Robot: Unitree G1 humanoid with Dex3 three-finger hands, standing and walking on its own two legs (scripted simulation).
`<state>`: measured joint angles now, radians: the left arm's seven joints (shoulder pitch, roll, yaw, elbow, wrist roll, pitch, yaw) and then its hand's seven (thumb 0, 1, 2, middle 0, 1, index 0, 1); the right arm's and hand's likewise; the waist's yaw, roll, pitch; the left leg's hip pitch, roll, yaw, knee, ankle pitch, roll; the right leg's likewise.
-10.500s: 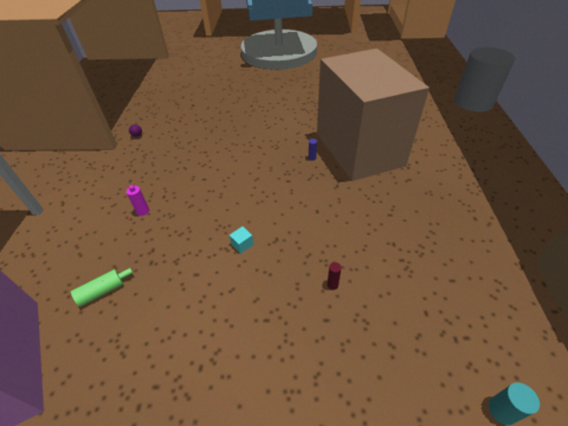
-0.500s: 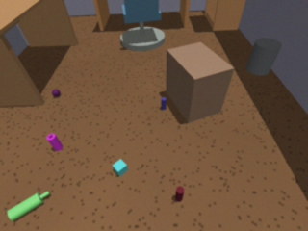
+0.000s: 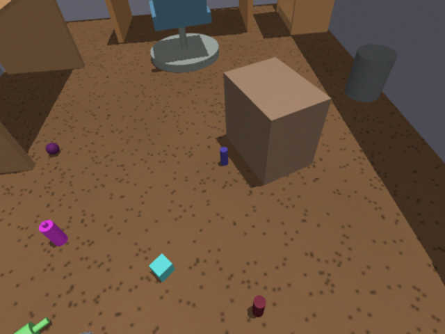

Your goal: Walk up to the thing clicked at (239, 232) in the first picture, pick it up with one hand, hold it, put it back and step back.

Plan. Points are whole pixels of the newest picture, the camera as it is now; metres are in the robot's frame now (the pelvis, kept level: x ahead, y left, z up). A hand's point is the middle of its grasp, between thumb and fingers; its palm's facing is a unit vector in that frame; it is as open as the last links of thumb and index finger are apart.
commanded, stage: walk up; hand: left
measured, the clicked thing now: (162, 267) +0.54 +0.32 -0.72
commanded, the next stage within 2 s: stand in 1.82 s
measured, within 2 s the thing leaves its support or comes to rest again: neither
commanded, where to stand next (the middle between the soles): +0.18 +0.01 m, yaw +1 degrees
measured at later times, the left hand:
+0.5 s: hand out of the picture +0.17 +0.30 -0.15, palm faces -0.07 -0.94 -0.32, open 7.4 cm
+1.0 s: hand (111, 291) +0.26 +0.26 -0.13, palm faces -0.05 -0.94 -0.34, open 7.4 cm
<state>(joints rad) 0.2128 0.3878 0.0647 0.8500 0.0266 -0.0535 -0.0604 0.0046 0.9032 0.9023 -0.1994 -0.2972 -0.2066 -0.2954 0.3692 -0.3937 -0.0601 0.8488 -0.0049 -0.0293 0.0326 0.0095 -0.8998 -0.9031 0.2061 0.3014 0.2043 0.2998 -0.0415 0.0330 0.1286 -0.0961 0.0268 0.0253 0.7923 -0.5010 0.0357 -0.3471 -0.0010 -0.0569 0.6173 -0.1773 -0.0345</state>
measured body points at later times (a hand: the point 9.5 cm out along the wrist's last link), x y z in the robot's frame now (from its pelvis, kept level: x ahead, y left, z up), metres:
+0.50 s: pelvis +0.11 +0.03 +0.01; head +0.13 +0.06 +0.46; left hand +0.17 +0.35 -0.13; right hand +0.17 -0.28 -0.08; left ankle +0.17 +0.15 -0.72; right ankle +0.12 -0.11 -0.69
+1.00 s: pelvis +0.15 +0.01 +0.02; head +0.16 +0.01 +0.47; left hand +0.26 +0.31 -0.10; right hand +0.24 -0.29 -0.10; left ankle +0.17 +0.15 -0.72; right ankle +0.14 -0.12 -0.72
